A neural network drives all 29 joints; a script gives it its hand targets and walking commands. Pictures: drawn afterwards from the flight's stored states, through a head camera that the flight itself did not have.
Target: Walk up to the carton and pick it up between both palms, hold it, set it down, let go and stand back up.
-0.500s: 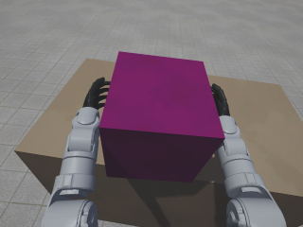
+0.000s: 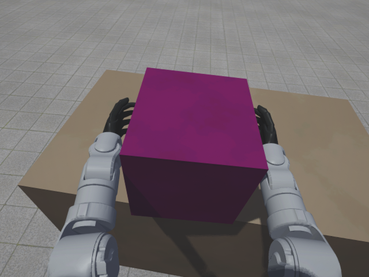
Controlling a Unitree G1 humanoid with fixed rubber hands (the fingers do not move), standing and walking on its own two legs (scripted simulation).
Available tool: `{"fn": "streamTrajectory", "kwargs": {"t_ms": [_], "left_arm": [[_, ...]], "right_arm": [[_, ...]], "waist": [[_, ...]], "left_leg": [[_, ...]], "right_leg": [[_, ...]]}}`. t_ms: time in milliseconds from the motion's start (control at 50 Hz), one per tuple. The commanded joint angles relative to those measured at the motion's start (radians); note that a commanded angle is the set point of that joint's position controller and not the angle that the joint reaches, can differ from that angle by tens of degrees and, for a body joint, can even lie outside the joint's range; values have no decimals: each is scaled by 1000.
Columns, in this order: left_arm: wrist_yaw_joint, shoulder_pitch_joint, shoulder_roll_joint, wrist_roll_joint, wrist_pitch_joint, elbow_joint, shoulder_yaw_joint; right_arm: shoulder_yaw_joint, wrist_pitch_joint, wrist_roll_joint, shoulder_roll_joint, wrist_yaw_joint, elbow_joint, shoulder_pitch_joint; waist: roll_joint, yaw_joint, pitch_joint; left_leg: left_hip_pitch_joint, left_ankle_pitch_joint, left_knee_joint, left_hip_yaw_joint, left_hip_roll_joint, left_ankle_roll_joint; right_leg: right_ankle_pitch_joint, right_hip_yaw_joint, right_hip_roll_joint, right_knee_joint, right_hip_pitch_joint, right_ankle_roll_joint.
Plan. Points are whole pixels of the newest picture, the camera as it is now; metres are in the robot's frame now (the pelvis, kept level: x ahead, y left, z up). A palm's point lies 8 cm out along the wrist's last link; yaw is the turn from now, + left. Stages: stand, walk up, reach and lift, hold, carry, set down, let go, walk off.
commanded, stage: set down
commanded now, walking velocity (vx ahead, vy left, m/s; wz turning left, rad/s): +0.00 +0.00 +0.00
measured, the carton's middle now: (189, 146) +0.41 -0.03 +0.07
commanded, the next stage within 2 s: none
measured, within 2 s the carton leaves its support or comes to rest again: rests again in 0.86 s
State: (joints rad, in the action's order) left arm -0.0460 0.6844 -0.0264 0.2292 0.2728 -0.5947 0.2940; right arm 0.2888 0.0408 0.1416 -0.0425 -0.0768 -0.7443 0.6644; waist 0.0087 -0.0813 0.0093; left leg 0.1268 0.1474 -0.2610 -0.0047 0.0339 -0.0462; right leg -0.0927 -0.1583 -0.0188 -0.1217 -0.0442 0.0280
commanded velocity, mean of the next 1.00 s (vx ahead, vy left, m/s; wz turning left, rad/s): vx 0.00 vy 0.00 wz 0.00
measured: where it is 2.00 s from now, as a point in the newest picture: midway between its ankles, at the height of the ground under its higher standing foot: outside the picture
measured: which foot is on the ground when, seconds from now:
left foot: down 0.00-1.00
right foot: down 0.00-1.00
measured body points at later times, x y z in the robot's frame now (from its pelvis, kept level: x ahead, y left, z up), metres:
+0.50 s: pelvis +0.01 +0.00 +0.00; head +0.04 +0.01 +0.45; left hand +0.44 +0.14 +0.09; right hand +0.41 -0.20 +0.10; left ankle -0.01 +0.09 -0.75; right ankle -0.02 -0.09 -0.75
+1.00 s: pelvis +0.00 +0.01 +0.00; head +0.04 +0.01 +0.45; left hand +0.44 +0.14 +0.08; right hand +0.41 -0.20 +0.09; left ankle -0.01 +0.09 -0.75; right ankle -0.02 -0.09 -0.75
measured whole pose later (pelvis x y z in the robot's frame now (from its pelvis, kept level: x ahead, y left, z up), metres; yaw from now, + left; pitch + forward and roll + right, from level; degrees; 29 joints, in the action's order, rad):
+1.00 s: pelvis +0.00 +0.01 +0.00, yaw +0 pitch +9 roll -1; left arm -0.04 0.77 -0.04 0.25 0.06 -0.89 0.37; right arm 0.48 -0.03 0.34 0.00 -0.02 -0.82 0.72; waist -0.02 -0.07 0.08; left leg 0.27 0.11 -0.24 0.00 0.04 -0.05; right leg -0.06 -0.15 -0.01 -0.11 -0.20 0.02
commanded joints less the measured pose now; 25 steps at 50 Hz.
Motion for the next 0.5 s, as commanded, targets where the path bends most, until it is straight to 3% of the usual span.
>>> {"fn": "streamTrajectory", "kwargs": {"t_ms": [0,60,180,300,420,480], "left_arm": [[-102,650,359,-34,-86,128,-218],[-98,665,353,-22,-102,78,-198],[-92,696,373,-14,-147,35,-177],[-84,734,408,-31,-187,15,-204],[-87,729,434,-39,-203,-41,-214],[-86,729,440,-36,-209,-45,-216]], "right_arm": [[-185,-75,30,381,100,198,666],[-156,-79,57,385,109,184,685],[-120,-93,96,412,117,161,696],[-106,-107,121,437,121,124,692],[-97,-105,140,454,123,103,688],[-104,-111,139,465,123,106,697]], "waist": [[-5,7,528],[-20,14,539],[-30,12,603],[-63,-5,664],[-51,-27,669],[-53,-22,687]], "left_leg": [[-6,-273,30,-77,-37,31],[-24,-264,28,-72,-36,33],[-53,-355,7,-79,-37,37],[-58,-411,-10,-85,-39,50],[-48,-450,-23,-93,-46,51],[-63,-508,-42,-101,-54,55]], "right_leg": [[486,84,19,-110,328,-30],[453,78,18,-104,288,-28],[527,79,17,-112,282,-27],[555,82,18,-111,246,-16],[577,85,18,-110,233,-16],[595,88,16,-109,221,-8]]}}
